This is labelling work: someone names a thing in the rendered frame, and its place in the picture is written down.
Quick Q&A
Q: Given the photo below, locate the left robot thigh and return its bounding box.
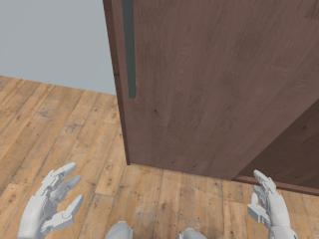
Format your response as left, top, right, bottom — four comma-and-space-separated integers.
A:
105, 223, 134, 239

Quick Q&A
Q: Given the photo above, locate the left robot hand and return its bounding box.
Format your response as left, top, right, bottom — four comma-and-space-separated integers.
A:
17, 162, 84, 239

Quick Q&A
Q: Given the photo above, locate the wardrobe door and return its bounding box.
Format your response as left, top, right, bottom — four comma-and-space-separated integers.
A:
112, 0, 319, 180
237, 99, 319, 189

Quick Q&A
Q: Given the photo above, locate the right robot hand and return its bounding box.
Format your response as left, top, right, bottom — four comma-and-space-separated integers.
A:
247, 169, 291, 229

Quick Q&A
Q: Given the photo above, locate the robot right forearm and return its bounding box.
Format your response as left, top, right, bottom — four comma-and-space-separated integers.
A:
268, 225, 298, 239

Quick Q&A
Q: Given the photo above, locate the handle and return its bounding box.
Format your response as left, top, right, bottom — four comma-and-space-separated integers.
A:
122, 0, 138, 99

